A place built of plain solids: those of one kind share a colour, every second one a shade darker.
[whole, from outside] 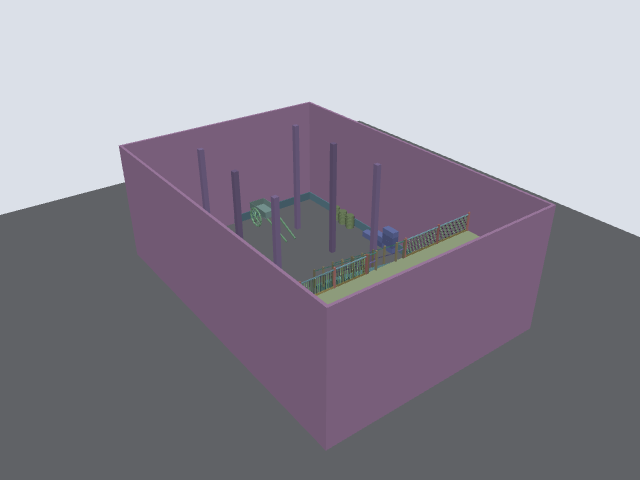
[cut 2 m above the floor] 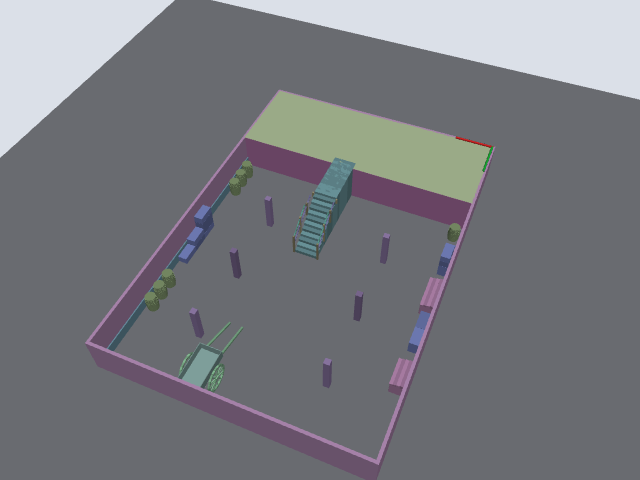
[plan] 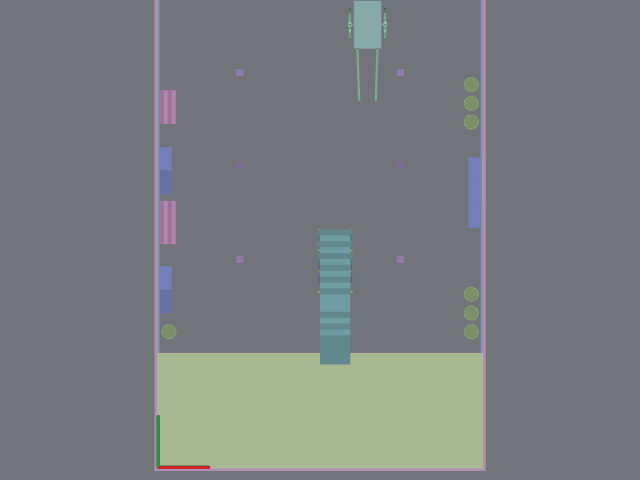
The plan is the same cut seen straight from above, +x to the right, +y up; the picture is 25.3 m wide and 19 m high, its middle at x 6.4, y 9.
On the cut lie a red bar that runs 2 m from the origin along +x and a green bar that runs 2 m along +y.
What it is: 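An aisled barn 12.8 x 18.7 m, 7.0 m high; a nave 6.3 m broad between two rows of posts 0.29 m square, 3.7 m apart, aisles 3.2 m broad; at the rear a loft 4.5 m deep at 3.72 m over closed bays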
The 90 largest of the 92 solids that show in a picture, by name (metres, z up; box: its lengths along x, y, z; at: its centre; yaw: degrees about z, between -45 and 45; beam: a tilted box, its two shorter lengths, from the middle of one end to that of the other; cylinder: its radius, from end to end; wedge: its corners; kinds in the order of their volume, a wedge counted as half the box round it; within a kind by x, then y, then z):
{
 "loft_1": {"box": [12.91, 4.58, 3.77], "at": [6.41, 2.24, 1.83]},
 "wall_1": {"box": [0.15, 18.98, 7.1], "at": [-0.07, 9.34, 3.5]},
 "wall_2": {"box": [13.11, 0.15, 7.1], "at": [6.41, -0.07, 3.5]},
 "wall_3": {"box": [13.11, 0.15, 7.1], "at": [6.41, 18.75, 3.5]},
 "wall_4": {"box": [0.15, 18.98, 7.1], "at": [12.88, 9.34, 3.5]},
 "stair_1": {"box": [1.2, 0.69, 3.6], "at": [7.0, 4.42, 1.75]},
 "stair_2": {"box": [1.2, 0.69, 3.43], "at": [7.0, 4.65, 1.67]},
 "stair_3": {"box": [1.2, 0.69, 3.26], "at": [7.0, 4.88, 1.58]},
 "stair_4": {"box": [1.2, 0.69, 3.09], "at": [7.0, 5.11, 1.5]},
 "stair_5": {"box": [1.2, 0.69, 2.92], "at": [7.0, 5.35, 1.41]},
 "stair_6": {"box": [1.2, 0.69, 2.75], "at": [7.0, 5.58, 1.33]},
 "stair_7": {"box": [1.2, 0.69, 2.58], "at": [7.0, 5.81, 1.24]},
 "stair_8": {"box": [1.2, 0.69, 2.42], "at": [7.0, 6.04, 1.16]},
 "stair_9": {"box": [1.2, 0.69, 2.25], "at": [7.0, 6.28, 1.07]},
 "stair_10": {"box": [1.2, 0.69, 2.08], "at": [7.0, 6.51, 0.99]},
 "stair_11": {"box": [1.2, 0.69, 1.91], "at": [7.0, 6.74, 0.9]},
 "stair_12": {"box": [1.2, 0.69, 1.74], "at": [7.0, 6.98, 0.82]},
 "stair_13": {"box": [1.2, 0.69, 1.57], "at": [7.0, 7.21, 0.74]},
 "stair_14": {"box": [1.2, 0.69, 1.4], "at": [7.0, 7.44, 0.65]},
 "stair_15": {"box": [1.2, 0.69, 1.23], "at": [7.0, 7.67, 0.57]},
 "stair_16": {"box": [1.2, 0.69, 1.06], "at": [7.0, 7.91, 0.48]},
 "stair_17": {"box": [1.2, 0.69, 0.9], "at": [7.0, 8.14, 0.4]},
 "stair_18": {"box": [1.2, 0.69, 0.73], "at": [7.0, 8.37, 0.31]},
 "stair_19": {"box": [1.2, 0.69, 0.56], "at": [7.0, 8.6, 0.23]},
 "stair_20": {"box": [1.2, 0.69, 0.39], "at": [7.0, 8.84, 0.14]},
 "stair_21": {"box": [1.2, 0.69, 0.22], "at": [7.0, 9.07, 0.06]},
 "post_1": {"box": [0.29, 0.29, 7.1], "at": [3.23, 8.23, 3.5]},
 "post_2": {"box": [0.29, 0.29, 7.1], "at": [3.23, 11.93, 3.5]},
 "post_3": {"box": [0.29, 0.29, 7.1], "at": [3.23, 15.63, 3.5]},
 "post_4": {"box": [0.29, 0.29, 7.1], "at": [9.58, 8.23, 3.5]},
 "post_5": {"box": [0.29, 0.29, 7.1], "at": [9.58, 11.93, 3.5]},
 "post_6": {"box": [0.29, 0.29, 7.1], "at": [9.58, 15.63, 3.5]},
 "bales_1": {"box": [0.46, 0.92, 0.41], "at": [0.3, 6.57, 0.15]},
 "bales_2": {"box": [0.46, 0.92, 0.36], "at": [0.3, 7.5, 0.54]},
 "bales_3": {"box": [0.46, 0.92, 0.36], "at": [0.3, 7.5, 0.9]},
 "bales_4": {"box": [0.46, 0.92, 0.36], "at": [0.3, 7.5, 1.26]},
 "bales_5": {"box": [0.46, 0.92, 0.36], "at": [0.3, 11.29, 0.54]},
 "bales_6": {"box": [0.46, 0.92, 0.36], "at": [0.3, 12.22, 0.54]},
 "bales_7": {"box": [0.46, 0.92, 0.41], "at": [12.51, 9.94, 0.15]},
 "bales_8": {"box": [0.46, 0.92, 0.36], "at": [12.51, 9.94, 0.54]},
 "bales_9": {"box": [0.46, 0.92, 0.36], "at": [12.51, 9.94, 0.9]},
 "bales_10": {"box": [0.46, 0.92, 0.36], "at": [12.51, 9.94, 1.26]},
 "bales_11": {"box": [0.46, 0.92, 0.41], "at": [12.51, 10.87, 0.15]},
 "bales_12": {"box": [0.46, 0.92, 0.36], "at": [12.51, 10.87, 0.54]},
 "bales_13": {"box": [0.46, 0.92, 0.41], "at": [12.51, 11.8, 0.15]},
 "bin_1": {"box": [0.16, 1.72, 0.18], "at": [0.14, 9.69, 0.78]},
 "bin_2": {"box": [0.16, 1.34, 0.18], "at": [0.14, 14.26, 0.78]},
 "bin_3": {"box": [0.16, 1.72, 0.15], "at": [0.3, 9.69, 0.76]},
 "bin_4": {"box": [0.16, 1.34, 0.15], "at": [0.3, 14.26, 0.76]},
 "bin_5": {"box": [0.6, 1.68, 0.74], "at": [0.36, 9.69, 0.32]},
 "bin_6": {"box": [0.6, 1.3, 0.74], "at": [0.36, 14.26, 0.32]},
 "bin_7": {"box": [0.16, 1.72, 0.11], "at": [0.45, 9.69, 0.74]},
 "bin_8": {"box": [0.16, 1.34, 0.11], "at": [0.45, 14.26, 0.74]},
 "bin_9": {"box": [0.16, 1.72, 0.07], "at": [0.61, 9.69, 0.72]},
 "bin_10": {"box": [0.16, 1.34, 0.07], "at": [0.61, 14.26, 0.72]},
 "dwarf_1": {"box": [0.06, 14.15, 0.6], "at": [0.03, 11.61, 0.25]},
 "dwarf_2": {"box": [6.15, 0.06, 0.6], "at": [9.68, 18.65, 0.25]},
 "dwarf_3": {"box": [0.06, 14.15, 0.6], "at": [12.78, 11.61, 0.25]},
 "face_1": {"box": [6.4, 0.012, 3.74], "at": [3.2, 4.54, 1.82]},
 "face_2": {"box": [5.21, 0.012, 3.74], "at": [10.21, 4.54, 1.82]},
 "cart_rod_1": {"wedge": [[7.83, 16.56, 0.87], [7.83, 16.59, 0.79], [7.9, 14.51, 0.09], [7.9, 14.54, 0.0], [7.93, 16.57, 0.87], [7.93, 16.6, 0.79], [8.0, 14.52, 0.09], [8.0, 14.55, 0.0]]},
 "cart_rod_2": {"wedge": [[8.56, 14.52, 0.09], [8.56, 14.55, 0.0], [8.63, 16.57, 0.87], [8.63, 16.6, 0.79], [8.66, 14.51, 0.09], [8.66, 14.54, 0.0], [8.73, 16.56, 0.87], [8.73, 16.59, 0.79]]},
 "cart_1": {"box": [0.029, 1.9, 0.42], "at": [7.75, 17.53, 1.1]},
 "cart_2": {"box": [1.04, 0.028, 0.42], "at": [8.28, 16.59, 1.1]},
 "cart_3": {"box": [1.1, 1.9, 0.03], "at": [8.28, 17.53, 0.88]},
 "cart_4": {"box": [1.04, 0.028, 0.42], "at": [8.28, 18.47, 1.1]},
 "cart_5": {"box": [0.029, 1.9, 0.42], "at": [8.81, 17.53, 1.1]},
 "cask_1": {"cylinder": 0.26, "from": [0.42, 5.37, 0.85], "to": [0.42, 5.37, 0.9]},
 "cask_2": {"cylinder": 0.26, "from": [12.39, 5.37, 0.85], "to": [12.39, 5.37, 0.9]},
 "cask_3": {"cylinder": 0.26, "from": [12.39, 6.11, 0.85], "to": [12.39, 6.11, 0.9]},
 "cask_4": {"cylinder": 0.26, "from": [12.39, 6.85, 0.85], "to": [12.39, 6.85, 0.9]},
 "cask_5": {"cylinder": 0.26, "from": [12.39, 13.67, 0.85], "to": [12.39, 13.67, 0.9]},
 "cask_6": {"cylinder": 0.26, "from": [12.39, 14.41, 0.85], "to": [12.39, 14.41, 0.9]},
 "cask_7": {"cylinder": 0.26, "from": [12.39, 15.15, 0.85], "to": [12.39, 15.15, 0.9]},
 "stair_guard_post_1": {"box": [0.09, 0.09, 1.12], "at": [6.35, 4.48, 4.23]},
 "stair_guard_post_2": {"box": [0.09, 0.09, 1.27], "at": [6.35, 8.59, 1.16]},
 "stair_guard_post_3": {"box": [0.09, 0.09, 1.25], "at": [6.35, 9.42, 0.58]},
 "stair_guard_post_4": {"box": [0.09, 0.09, 1.12], "at": [7.65, 4.48, 4.23]},
 "stair_guard_post_5": {"box": [0.09, 0.09, 1.27], "at": [7.65, 5.3, 3.55]},
 "stair_guard_post_6": {"box": [0.09, 0.09, 1.1], "at": [8.15, 4.48, 4.22]},
 "guard_board_1": {"box": [1.9, 0.04, 0.15], "at": [2.9, 4.48, 3.74]},
 "guard_board_2": {"box": [1.9, 0.04, 0.15], "at": [4.81, 4.48, 3.74]},
 "guard_board_3": {"box": [2.26, 0.04, 0.15], "at": [9.37, 4.48, 3.74]},
 "guard_board_4": {"box": [2.26, 0.04, 0.15], "at": [11.63, 4.48, 3.74]},
 "guard_newel_1": {"box": [0.09, 0.09, 1.15], "at": [3.85, 4.48, 4.24]},
 "guard_newel_2": {"box": [0.09, 0.09, 1.15], "at": [5.76, 4.48, 4.24]},
 "guard_newel_3": {"box": [0.09, 0.09, 1.15], "at": [10.5, 4.48, 4.24]},
 "guard_newel_4": {"box": [0.09, 0.09, 1.15], "at": [12.77, 4.48, 4.24]},
 "guard_rail_1": {"box": [2.26, 0.06, 0.044], "at": [9.37, 4.48, 4.7]},
 "guard_rail_2": {"box": [2.26, 0.06, 0.044], "at": [11.63, 4.48, 4.7]}
}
